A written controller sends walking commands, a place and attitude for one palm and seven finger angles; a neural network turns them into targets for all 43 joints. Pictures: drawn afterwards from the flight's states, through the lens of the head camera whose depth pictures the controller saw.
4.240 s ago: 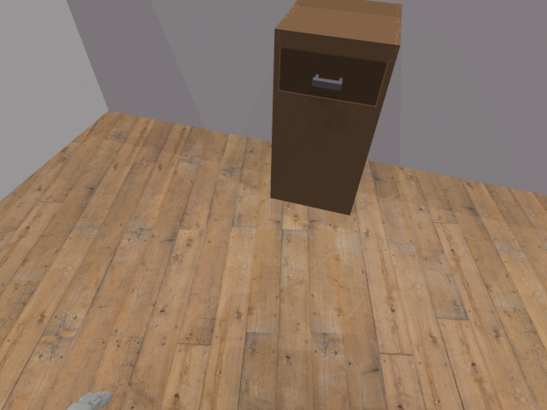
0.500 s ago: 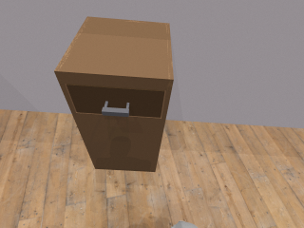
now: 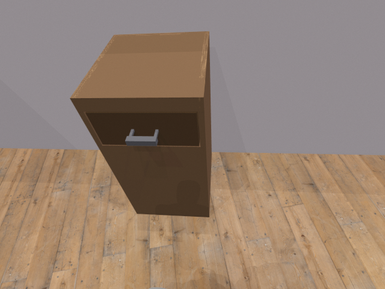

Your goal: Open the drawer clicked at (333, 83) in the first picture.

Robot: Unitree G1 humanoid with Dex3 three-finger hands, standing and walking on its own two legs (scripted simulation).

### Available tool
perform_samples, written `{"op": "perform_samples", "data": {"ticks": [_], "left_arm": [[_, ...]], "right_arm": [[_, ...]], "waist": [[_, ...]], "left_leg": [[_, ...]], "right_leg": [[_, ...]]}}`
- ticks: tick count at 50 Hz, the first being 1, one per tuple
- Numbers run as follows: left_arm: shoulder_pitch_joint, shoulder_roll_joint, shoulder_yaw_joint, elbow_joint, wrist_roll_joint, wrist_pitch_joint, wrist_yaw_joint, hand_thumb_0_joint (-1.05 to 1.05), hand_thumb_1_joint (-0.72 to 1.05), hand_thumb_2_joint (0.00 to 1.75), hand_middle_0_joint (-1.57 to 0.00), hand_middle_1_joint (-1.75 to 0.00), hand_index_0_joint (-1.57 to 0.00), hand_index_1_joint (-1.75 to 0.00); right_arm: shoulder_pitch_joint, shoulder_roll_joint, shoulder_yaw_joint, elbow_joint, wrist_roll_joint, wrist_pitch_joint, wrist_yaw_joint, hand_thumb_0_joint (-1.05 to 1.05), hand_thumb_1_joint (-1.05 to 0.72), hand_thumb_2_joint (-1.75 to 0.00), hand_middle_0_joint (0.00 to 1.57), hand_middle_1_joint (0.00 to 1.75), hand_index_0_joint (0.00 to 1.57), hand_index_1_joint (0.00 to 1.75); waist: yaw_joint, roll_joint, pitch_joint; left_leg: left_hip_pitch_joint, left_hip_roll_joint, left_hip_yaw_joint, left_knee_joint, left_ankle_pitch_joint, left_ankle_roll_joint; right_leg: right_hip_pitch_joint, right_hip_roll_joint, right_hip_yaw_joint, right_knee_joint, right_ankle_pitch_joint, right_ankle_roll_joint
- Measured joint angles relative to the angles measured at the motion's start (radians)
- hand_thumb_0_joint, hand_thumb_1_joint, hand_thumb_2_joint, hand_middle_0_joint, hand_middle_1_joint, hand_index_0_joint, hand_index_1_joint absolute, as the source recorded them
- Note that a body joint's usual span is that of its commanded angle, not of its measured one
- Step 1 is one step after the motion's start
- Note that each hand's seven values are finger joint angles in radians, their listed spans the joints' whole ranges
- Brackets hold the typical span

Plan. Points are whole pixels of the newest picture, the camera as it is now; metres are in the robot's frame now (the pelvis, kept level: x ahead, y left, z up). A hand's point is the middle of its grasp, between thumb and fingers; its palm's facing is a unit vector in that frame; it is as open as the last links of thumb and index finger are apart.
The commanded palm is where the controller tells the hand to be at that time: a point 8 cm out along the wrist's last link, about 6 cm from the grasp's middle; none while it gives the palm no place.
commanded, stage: come to a stop and stand still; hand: left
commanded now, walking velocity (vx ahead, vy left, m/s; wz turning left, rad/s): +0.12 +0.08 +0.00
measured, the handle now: (143, 136) +0.58 +0.23 -0.09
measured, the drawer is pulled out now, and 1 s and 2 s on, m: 0.00 0.00 0.00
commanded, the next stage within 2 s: look again from close up in 1.06 s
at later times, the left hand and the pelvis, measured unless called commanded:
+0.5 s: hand out of the picture -0.04 +0.24 -0.19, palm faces +0.04 -0.99 -0.13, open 7.4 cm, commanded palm none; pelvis -0.02 +0.06 +0.00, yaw -1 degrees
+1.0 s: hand out of the picture +0.07 +0.19 -0.18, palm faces +0.05 -0.97 -0.22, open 7.2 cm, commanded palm none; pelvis +0.02 +0.02 -0.01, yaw +0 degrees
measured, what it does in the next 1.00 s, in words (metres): steps on the spot: left foot, then right foot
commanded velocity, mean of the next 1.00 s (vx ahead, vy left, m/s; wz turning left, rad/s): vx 0.02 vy -0.03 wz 0.00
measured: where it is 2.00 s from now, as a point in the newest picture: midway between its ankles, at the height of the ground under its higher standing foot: outside the picture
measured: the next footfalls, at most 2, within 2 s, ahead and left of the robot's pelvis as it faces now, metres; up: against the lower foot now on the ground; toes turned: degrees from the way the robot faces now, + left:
left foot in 0.26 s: -0.04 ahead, +0.15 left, +0.00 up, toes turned +3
right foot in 0.72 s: +0.02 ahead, -0.08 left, +0.00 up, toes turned -5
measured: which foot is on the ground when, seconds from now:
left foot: up 0.00-0.24, down 0.26-1.00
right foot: down 0.00-0.26, up 0.28-0.70, down 0.72-1.00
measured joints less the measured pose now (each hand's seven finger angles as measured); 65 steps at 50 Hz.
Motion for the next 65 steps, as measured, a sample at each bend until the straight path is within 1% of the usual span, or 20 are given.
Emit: {"op": "perform_samples", "data": {"ticks": [4,8,12,13,14,16,19,22,25,28,33,35,36,38,42,50,54,59,62,65], "left_arm": [[0.037,0.012,0.004,0.021,0.007,0.008,-0.008,0.00,0.91,0.90,-0.21,-0.30,-0.21,-0.30],[0.068,0.029,0.010,0.050,0.016,0.019,-0.016,0.00,0.91,0.90,-0.21,-0.30,-0.21,-0.30],[0.084,0.049,0.018,0.089,0.012,0.033,-0.014,0.00,0.90,0.90,-0.21,-0.30,-0.20,-0.30],[0.087,0.047,0.016,0.095,0.006,0.036,-0.014,0.00,0.90,0.90,-0.21,-0.30,-0.20,-0.30],[0.088,0.051,0.015,0.102,0.000,0.038,-0.014,0.00,0.91,0.90,-0.21,-0.30,-0.20,-0.30],[0.096,0.061,0.019,0.113,-0.003,0.046,-0.016,0.00,0.91,0.90,-0.20,-0.30,-0.20,-0.30],[0.108,0.060,0.023,0.124,0.006,0.043,-0.027,0.00,0.91,0.90,-0.20,-0.30,-0.20,-0.30],[0.118,0.054,0.022,0.129,0.008,0.029,-0.032,0.00,0.91,0.90,-0.20,-0.30,-0.20,-0.30],[0.122,0.046,0.017,0.140,0.008,0.030,-0.032,0.00,0.91,0.90,-0.20,-0.30,-0.20,-0.30],[0.108,0.036,0.009,0.149,0.003,0.035,-0.029,0.00,0.91,0.90,-0.20,-0.30,-0.20,-0.30],[0.048,0.025,-0.005,0.153,-0.003,0.036,-0.015,0.01,0.93,0.90,-0.20,-0.30,-0.20,-0.30],[0.028,0.030,-0.004,0.149,-0.009,0.028,-0.014,0.02,0.95,0.90,-0.20,-0.30,-0.20,-0.30],[0.019,0.033,-0.005,0.145,-0.011,0.020,-0.014,0.02,0.95,0.90,-0.20,-0.30,-0.20,-0.30],[-0.001,0.024,-0.007,0.143,-0.014,-0.002,-0.008,0.02,0.94,0.90,-0.20,-0.30,-0.20,-0.30],[-0.020,0.002,-0.019,0.134,-0.018,-0.033,0.006,0.01,0.94,0.90,-0.20,-0.30,-0.20,-0.30],[-0.031,0.002,-0.019,0.117,-0.022,-0.027,0.024,-0.01,0.95,0.90,-0.20,-0.30,-0.20,-0.30],[-0.026,0.003,-0.016,0.113,-0.015,-0.016,0.022,-0.01,0.95,0.90,-0.21,-0.30,-0.20,-0.30],[-0.002,0.015,-0.027,0.108,-0.010,-0.003,0.013,-0.01,0.93,0.90,-0.21,-0.30,-0.20,-0.30],[0.027,0.032,-0.026,0.060,-0.006,-0.016,0.010,0.00,0.92,0.90,-0.21,-0.30,-0.20,-0.30],[0.051,0.036,-0.028,0.026,-0.002,-0.016,0.014,0.00,0.91,0.90,-0.21,-0.30,-0.20,-0.30]], "right_arm": [[0.008,-0.005,0.005,-0.007,0.001,-0.007,0.002,0.01,-0.91,-0.90,0.20,0.30,0.20,0.30],[0.028,0.008,0.015,-0.011,0.007,-0.022,0.002,0.01,-0.91,-0.90,0.19,0.30,0.20,0.30],[0.080,0.038,0.035,-0.006,0.012,-0.058,-0.007,0.00,-0.91,-0.90,0.19,0.30,0.20,0.30],[0.100,0.039,0.040,-0.007,0.010,-0.070,-0.012,0.00,-0.91,-0.90,0.20,0.30,0.20,0.30],[0.111,0.052,0.043,0.004,0.006,-0.076,-0.020,0.00,-0.91,-0.90,0.20,0.30,0.20,0.30],[0.136,0.087,0.059,0.022,0.002,-0.067,-0.031,0.00,-0.91,-0.90,0.20,0.30,0.20,0.30],[0.184,0.123,0.082,0.059,0.005,-0.068,-0.039,0.00,-0.91,-0.90,0.20,0.30,0.20,0.30],[0.210,0.154,0.094,0.085,0.010,-0.082,-0.045,0.01,-0.90,-0.90,0.20,0.30,0.20,0.30],[0.223,0.179,0.099,0.095,0.010,-0.103,-0.057,0.01,-0.90,-0.90,0.20,0.30,0.21,0.30],[0.229,0.196,0.102,0.102,0.008,-0.119,-0.069,0.01,-0.90,-0.90,0.20,0.30,0.21,0.30],[0.222,0.204,0.099,0.119,0.004,-0.120,-0.072,0.01,-0.90,-0.90,0.20,0.30,0.21,0.30],[0.218,0.202,0.094,0.126,0.005,-0.115,-0.070,0.00,-0.90,-0.90,0.20,0.30,0.21,0.30],[0.218,0.200,0.092,0.129,0.008,-0.113,-0.069,0.00,-0.90,-0.90,0.20,0.30,0.21,0.30],[0.210,0.187,0.088,0.138,0.016,-0.108,-0.066,0.00,-0.90,-0.90,0.20,0.30,0.21,0.30],[0.178,0.159,0.081,0.138,0.023,-0.097,-0.060,0.01,-0.90,-0.90,0.20,0.30,0.21,0.30],[0.058,0.126,0.071,0.095,0.023,-0.093,-0.066,0.00,-0.91,-0.90,0.20,0.30,0.20,0.30],[0.009,0.082,0.057,0.066,0.019,-0.078,-0.070,0.02,-0.93,-0.90,0.20,0.30,0.20,0.30],[-0.023,0.053,0.055,0.029,0.019,-0.068,-0.056,0.01,-0.92,-0.90,0.20,0.30,0.20,0.30],[-0.015,0.043,0.053,-0.040,0.012,-0.072,-0.040,0.01,-0.92,-0.90,0.20,0.30,0.20,0.30],[-0.009,0.031,0.047,-0.073,0.015,-0.069,-0.042,0.01,-0.91,-0.90,0.20,0.30,0.20,0.30]], "waist": [[0.012,-0.015,-0.018],[0.021,-0.033,-0.039],[0.016,-0.042,-0.069],[0.009,-0.019,-0.079],[-0.003,-0.021,-0.082],[-0.022,-0.048,-0.084],[-0.033,-0.058,-0.100],[-0.032,-0.076,-0.097],[-0.042,-0.092,-0.083],[-0.056,-0.096,-0.059],[-0.079,-0.074,-0.017],[-0.083,-0.064,-0.006],[-0.082,-0.060,-0.003],[-0.077,-0.027,0.003],[-0.076,0.018,-0.009],[-0.035,-0.004,-0.020],[-0.021,-0.001,-0.006],[-0.021,-0.003,0.006],[-0.029,-0.018,0.014],[-0.026,-0.016,0.009]], "left_leg": [[0.051,0.012,0.015,-0.118,-0.038,0.009],[0.123,0.005,0.057,-0.278,-0.096,0.030],[0.246,-0.010,0.102,-0.548,-0.066,0.061],[0.281,-0.002,0.084,-0.639,-0.081,0.073],[0.281,-0.002,0.074,-0.673,-0.026,0.082],[0.279,-0.013,0.076,-0.668,0.027,0.086],[0.296,-0.010,0.069,-0.712,0.055,0.084],[0.309,-0.021,0.077,-0.748,0.070,0.088],[0.314,-0.030,0.091,-0.759,0.068,0.092],[0.316,-0.030,0.098,-0.753,0.057,0.094],[0.307,-0.019,0.099,-0.706,0.019,0.083],[0.299,-0.016,0.102,-0.673,-0.005,0.073],[0.292,-0.016,0.103,-0.649,-0.022,0.066],[0.275,0.003,0.097,-0.593,-0.060,0.051],[0.277,0.029,0.076,-0.578,-0.070,0.035],[0.309,0.034,0.075,-0.619,-0.055,0.016],[0.296,0.031,0.081,-0.591,-0.053,0.017],[0.292,0.031,0.081,-0.589,-0.056,0.020],[0.237,0.025,0.067,-0.523,-0.064,0.036],[0.209,0.021,0.054,-0.474,-0.083,0.048]], "right_leg": [[-0.002,-0.006,0.004,-0.040,0.036,0.007],[0.003,-0.008,0.009,-0.096,0.082,0.021],[-0.004,0.007,0.007,-0.117,0.085,0.047],[-0.026,0.027,-0.003,-0.081,0.034,0.059],[-0.058,0.031,0.001,-0.019,-0.045,0.072],[-0.114,0.038,0.051,0.149,-0.159,0.077],[-0.169,0.064,0.105,0.380,-0.144,0.083],[-0.185,0.064,0.135,0.504,-0.097,0.094],[-0.172,0.055,0.144,0.530,-0.098,0.103],[-0.140,0.042,0.130,0.486,-0.140,0.107],[-0.052,0.029,0.087,0.293,-0.218,0.093],[-0.007,0.028,0.074,0.186,-0.191,0.086],[0.023,0.027,0.068,0.115,-0.136,0.083],[0.060,0.044,0.056,0.056,-0.151,0.065],[0.079,0.065,0.027,0.054,-0.170,0.041],[0.094,0.069,0.020,0.053,-0.177,0.029],[0.085,0.064,0.023,0.070,-0.176,0.027],[0.078,0.062,0.021,0.082,-0.167,0.028],[0.044,0.054,0.011,0.114,-0.169,0.028],[0.030,0.048,0.005,0.135,-0.167,0.033]]}}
